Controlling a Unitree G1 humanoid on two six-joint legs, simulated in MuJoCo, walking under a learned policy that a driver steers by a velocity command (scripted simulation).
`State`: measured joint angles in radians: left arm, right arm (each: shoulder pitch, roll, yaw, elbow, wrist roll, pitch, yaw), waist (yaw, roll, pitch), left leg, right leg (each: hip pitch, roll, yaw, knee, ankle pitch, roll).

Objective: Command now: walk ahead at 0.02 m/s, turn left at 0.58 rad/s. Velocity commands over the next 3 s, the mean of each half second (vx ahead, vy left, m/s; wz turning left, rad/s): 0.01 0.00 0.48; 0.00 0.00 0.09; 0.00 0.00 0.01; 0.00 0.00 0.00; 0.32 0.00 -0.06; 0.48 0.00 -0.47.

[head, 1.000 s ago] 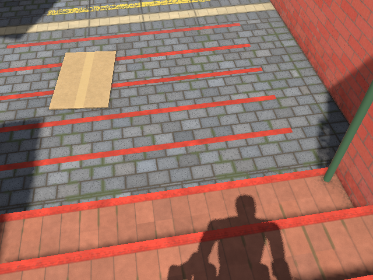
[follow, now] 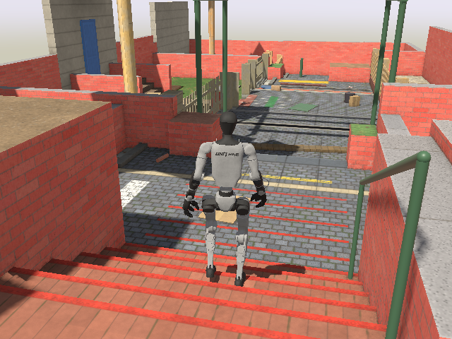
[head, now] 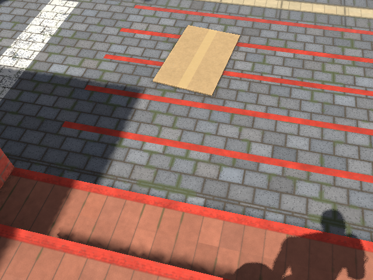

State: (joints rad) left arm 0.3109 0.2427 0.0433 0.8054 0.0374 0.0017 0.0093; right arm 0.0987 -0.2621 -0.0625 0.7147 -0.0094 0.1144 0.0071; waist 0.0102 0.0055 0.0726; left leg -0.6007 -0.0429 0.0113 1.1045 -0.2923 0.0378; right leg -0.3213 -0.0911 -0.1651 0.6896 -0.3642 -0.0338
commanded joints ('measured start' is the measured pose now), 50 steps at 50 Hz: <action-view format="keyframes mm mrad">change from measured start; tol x16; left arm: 1 -27 153 35 -88 -1 -7 -4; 50 -51 72 -34 1 -22 4 -8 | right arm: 1 0 -33 2 -74 13 -1 6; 8 191 -264 -51 -50 12 -58 13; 50 124 -47 66 219 15 -86 -16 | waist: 1 -18 -167 -116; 5 -36 -180 -135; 8 -54 252 -167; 28 -34 128 -81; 34 -41 -128 -25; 50 -16 -4 -47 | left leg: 1 112 -6 49 -159 -104 10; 5 307 -14 75 -434 -124 28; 6 443 -7 29 -607 42 34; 8 527 372 -561 -642 842 264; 11 415 245 -409 -730 485 253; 17 490 216 -361 -725 615 225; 26 345 170 -400 -860 -18 169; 33 199 -3 -228 -729 -14 13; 37 476 22 -180 -735 182 1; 50 430 83 -216 -803 253 -1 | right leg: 1 56 -208 145 -204 534 -142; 6 57 -169 59 65 402 -51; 8 -361 50 151 437 -282 48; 14 -257 85 180 550 -21 73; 30 210 146 159 -241 33 -29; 32 347 -16 340 -365 67 -67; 34 112 -163 482 -436 176 -130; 41 79 -17 347 -430 42 -40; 50 196 -7 316 -412 248 -34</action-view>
